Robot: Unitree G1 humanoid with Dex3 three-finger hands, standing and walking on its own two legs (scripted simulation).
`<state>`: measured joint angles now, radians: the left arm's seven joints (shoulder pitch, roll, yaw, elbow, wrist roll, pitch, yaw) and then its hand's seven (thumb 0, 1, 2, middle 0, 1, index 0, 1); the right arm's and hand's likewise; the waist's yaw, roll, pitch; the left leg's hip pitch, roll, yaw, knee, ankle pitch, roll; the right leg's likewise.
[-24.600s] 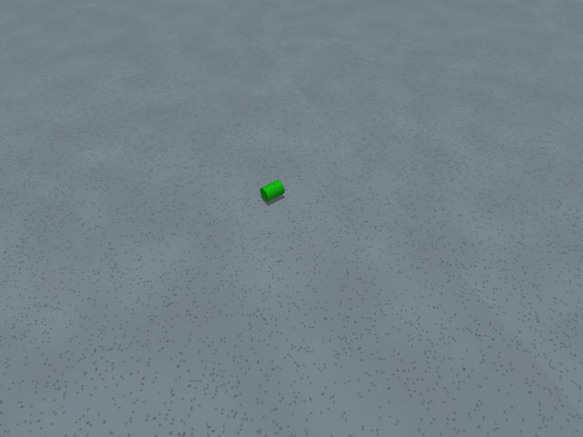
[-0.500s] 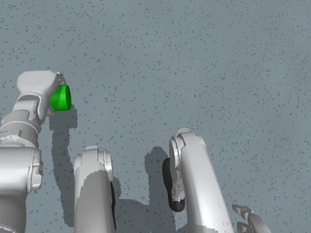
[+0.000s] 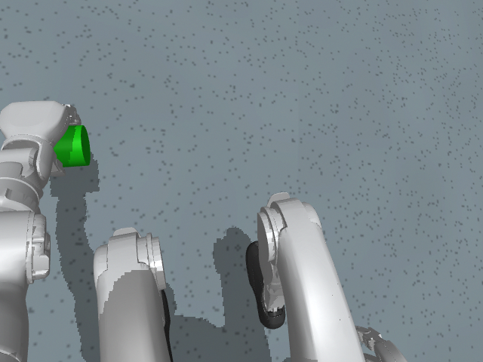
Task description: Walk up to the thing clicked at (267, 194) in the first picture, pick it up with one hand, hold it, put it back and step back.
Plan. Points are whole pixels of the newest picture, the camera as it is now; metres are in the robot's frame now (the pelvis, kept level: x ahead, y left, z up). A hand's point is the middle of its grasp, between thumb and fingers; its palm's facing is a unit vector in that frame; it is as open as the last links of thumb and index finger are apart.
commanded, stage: lower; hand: left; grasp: from above
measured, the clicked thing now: (56, 147) +0.49 +0.25 -0.19
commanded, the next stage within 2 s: rest in 0.38 s
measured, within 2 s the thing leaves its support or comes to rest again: neither
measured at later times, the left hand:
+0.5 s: hand (61, 153) +0.49 +0.25 -0.22, palm faces -0.46 -0.02 -0.89, open 9.9 cm
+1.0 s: hand (71, 156) +0.50 +0.24 -0.27, palm faces -0.47 -0.05 -0.88, open 9.9 cm
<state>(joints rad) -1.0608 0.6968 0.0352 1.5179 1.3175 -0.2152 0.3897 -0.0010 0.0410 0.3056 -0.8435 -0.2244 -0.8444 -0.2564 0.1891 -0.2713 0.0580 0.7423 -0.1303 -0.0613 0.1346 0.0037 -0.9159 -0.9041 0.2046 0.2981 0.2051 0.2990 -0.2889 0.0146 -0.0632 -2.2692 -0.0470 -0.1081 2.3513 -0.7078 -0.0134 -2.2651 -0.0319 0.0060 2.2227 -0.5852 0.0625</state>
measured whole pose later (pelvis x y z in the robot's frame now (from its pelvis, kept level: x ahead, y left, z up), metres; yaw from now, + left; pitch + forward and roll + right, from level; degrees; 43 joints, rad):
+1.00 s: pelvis +0.01 +0.01 -0.04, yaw -5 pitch +33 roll -12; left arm -1.08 0.88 0.12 1.65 1.39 -0.26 0.55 0.00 0.04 0.33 -0.84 -0.22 -0.84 -0.26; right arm 0.17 -0.32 0.17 0.69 -0.22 -0.15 0.21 0.00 -0.91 -0.90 0.20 0.30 0.20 0.30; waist -0.38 -0.06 0.08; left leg -2.35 -0.05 -0.18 2.52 -0.75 -0.01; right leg -2.32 -0.01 -0.05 2.33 -0.60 0.07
